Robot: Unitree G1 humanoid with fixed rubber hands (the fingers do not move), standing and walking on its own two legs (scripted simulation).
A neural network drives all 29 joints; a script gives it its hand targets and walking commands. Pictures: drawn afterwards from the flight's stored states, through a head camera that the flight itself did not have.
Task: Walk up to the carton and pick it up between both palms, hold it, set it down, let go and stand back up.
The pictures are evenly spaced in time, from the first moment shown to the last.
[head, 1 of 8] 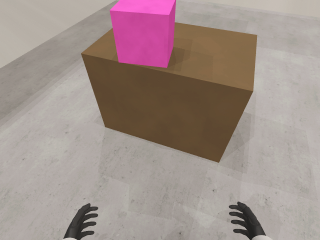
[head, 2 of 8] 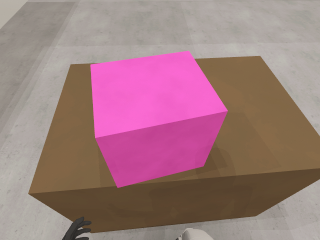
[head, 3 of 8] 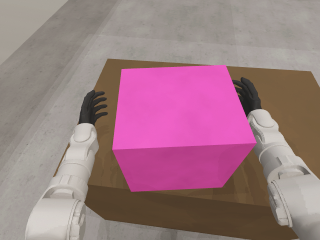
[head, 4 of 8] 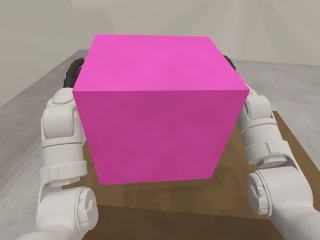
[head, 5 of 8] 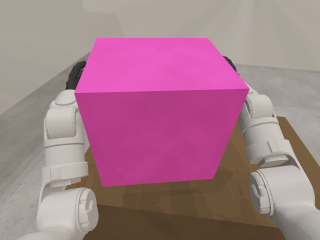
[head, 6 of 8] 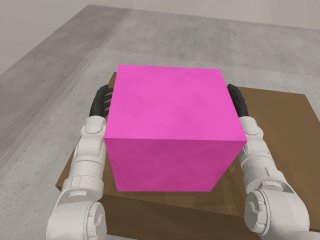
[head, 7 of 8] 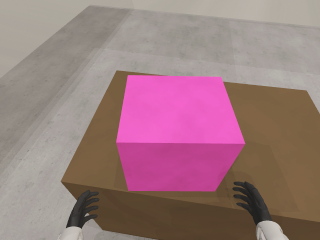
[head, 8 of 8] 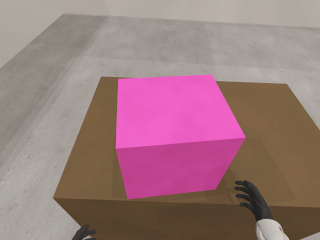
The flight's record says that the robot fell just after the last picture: no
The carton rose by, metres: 0.21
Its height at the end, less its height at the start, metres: +0.00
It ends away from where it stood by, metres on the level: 0.03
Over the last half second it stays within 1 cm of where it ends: yes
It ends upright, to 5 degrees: yes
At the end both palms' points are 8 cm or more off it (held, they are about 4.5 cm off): yes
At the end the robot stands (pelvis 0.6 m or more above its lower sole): yes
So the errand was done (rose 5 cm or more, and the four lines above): yes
